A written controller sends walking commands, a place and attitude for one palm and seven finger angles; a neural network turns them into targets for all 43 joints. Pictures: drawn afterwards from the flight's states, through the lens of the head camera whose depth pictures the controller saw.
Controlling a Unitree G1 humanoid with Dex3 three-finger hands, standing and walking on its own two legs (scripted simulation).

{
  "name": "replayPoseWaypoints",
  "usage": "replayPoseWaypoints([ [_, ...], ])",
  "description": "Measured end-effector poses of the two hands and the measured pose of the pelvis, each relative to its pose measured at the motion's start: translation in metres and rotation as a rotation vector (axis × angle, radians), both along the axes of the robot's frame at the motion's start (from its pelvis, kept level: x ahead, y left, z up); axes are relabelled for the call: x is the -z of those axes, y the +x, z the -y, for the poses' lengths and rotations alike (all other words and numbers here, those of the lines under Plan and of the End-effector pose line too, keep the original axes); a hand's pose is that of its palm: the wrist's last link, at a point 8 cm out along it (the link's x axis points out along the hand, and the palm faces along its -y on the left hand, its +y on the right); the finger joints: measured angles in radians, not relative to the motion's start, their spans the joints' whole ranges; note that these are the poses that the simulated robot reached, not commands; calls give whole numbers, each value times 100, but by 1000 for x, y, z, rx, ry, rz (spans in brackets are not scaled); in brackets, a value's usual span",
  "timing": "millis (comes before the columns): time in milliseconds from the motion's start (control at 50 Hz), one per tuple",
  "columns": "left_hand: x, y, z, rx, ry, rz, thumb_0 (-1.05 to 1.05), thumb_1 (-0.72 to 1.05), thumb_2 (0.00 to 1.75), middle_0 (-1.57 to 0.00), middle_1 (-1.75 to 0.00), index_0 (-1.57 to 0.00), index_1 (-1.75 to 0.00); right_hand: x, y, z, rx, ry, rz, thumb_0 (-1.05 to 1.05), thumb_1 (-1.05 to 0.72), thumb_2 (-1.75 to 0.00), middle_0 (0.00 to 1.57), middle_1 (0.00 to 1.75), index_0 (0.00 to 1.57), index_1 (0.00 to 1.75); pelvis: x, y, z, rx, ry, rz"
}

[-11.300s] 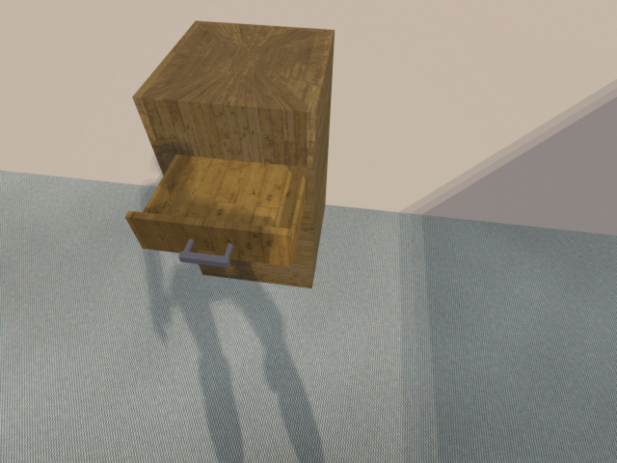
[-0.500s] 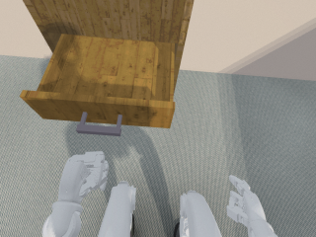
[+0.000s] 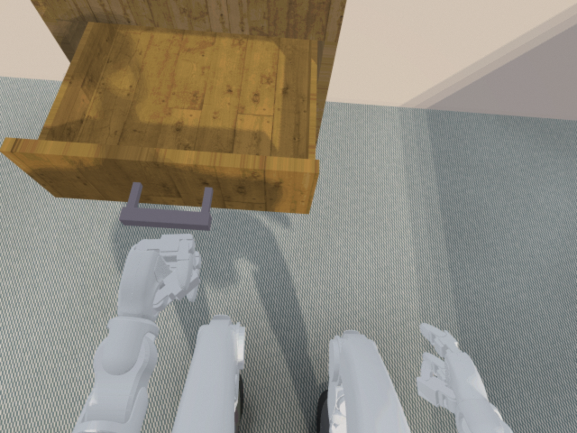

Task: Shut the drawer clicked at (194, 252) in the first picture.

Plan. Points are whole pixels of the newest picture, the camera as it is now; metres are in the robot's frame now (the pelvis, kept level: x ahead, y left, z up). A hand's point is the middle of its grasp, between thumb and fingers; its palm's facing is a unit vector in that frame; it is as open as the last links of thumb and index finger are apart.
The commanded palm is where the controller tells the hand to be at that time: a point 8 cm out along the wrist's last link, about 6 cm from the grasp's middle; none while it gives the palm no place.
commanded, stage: bring the fist close to the handle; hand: left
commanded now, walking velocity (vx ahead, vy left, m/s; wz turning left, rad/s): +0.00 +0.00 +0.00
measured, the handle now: (169, 205) +0.40 +0.19 +0.00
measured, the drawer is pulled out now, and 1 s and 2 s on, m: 0.23 0.23 0.09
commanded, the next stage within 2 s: push the drawer shut in 0.34 s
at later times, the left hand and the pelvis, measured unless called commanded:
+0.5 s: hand (196, 279) +0.31 +0.14 +0.00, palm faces -0.05 -1.00 -0.04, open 3.3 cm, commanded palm +0.30 +0.19 +0.00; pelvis +0.00 +0.00 +0.00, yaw +0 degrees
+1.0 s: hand (192, 258) +0.34 +0.15 -0.01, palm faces -0.07 -1.00 -0.05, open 2.7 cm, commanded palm +0.36 +0.19 +0.00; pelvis -0.01 +0.00 +0.00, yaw +0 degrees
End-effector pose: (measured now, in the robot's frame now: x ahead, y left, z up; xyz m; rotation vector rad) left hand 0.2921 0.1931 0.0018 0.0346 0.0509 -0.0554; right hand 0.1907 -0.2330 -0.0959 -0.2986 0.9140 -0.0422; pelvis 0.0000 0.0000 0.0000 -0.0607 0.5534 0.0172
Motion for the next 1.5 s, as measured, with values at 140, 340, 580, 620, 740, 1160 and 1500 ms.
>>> replayPoseWaypoints([
  [140,-2,1,6,7,1,-2,2,90,90,-140,-160,-139,-160,6,-6,2,18,12,-35,1,-91,-89,21,30,20,30,1,0,1,5,5,-3],
  [340,-4,-3,3,-11,9,-8,1,90,90,-140,-160,-139,-160,6,-6,3,19,16,-42,1,-91,-89,21,30,20,30,-2,2,4,4,9,-3],
  [580,-2,2,1,-1,8,11,1,90,90,-140,-160,-140,-160,3,3,5,10,-1,-15,1,-91,-89,21,30,20,30,0,1,4,3,5,0],
  [620,-2,8,0,-3,9,19,1,90,90,-140,-160,-140,-160,4,3,5,9,-6,-15,1,-91,-89,21,30,20,30,1,0,4,2,3,-2],
  [740,-2,18,-2,10,8,28,1,89,92,-140,-160,-139,-160,5,-4,5,18,-12,-32,1,-91,-89,21,30,20,30,1,-2,2,2,-1,-1],
  [1160,5,42,-11,15,22,60,-8,75,98,-140,-160,-140,-160,13,-51,7,29,-76,-114,1,-91,-89,21,30,20,30,8,-23,-6,-12,-18,17],
  [1500,3,89,-8,4,25,61,-5,76,98,-140,-160,-140,-160,9,-97,13,88,-100,-185,1,-91,-89,21,30,20,30,5,-31,-9,-3,-22,16],
])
